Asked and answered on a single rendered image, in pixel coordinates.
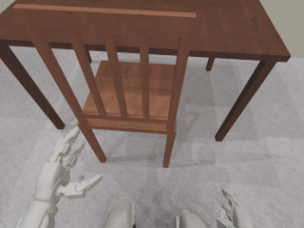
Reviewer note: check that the chair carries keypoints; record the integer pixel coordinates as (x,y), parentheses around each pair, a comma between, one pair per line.
(123,96)

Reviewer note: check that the robot left forearm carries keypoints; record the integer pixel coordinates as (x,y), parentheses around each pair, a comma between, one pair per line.
(40,214)

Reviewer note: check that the robot thigh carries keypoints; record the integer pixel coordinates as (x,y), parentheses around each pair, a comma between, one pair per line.
(122,215)
(188,220)

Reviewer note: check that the right robot hand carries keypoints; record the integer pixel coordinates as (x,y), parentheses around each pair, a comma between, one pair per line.
(237,218)

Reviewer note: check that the right robot thigh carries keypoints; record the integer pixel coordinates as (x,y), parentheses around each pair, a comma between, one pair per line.
(188,220)

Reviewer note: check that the left robot hand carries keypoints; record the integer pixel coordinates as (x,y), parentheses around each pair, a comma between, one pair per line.
(56,169)

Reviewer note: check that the left robot thigh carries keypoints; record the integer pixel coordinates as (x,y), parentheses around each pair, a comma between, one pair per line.
(122,215)

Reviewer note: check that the table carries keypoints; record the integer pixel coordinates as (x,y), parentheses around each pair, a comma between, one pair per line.
(224,29)

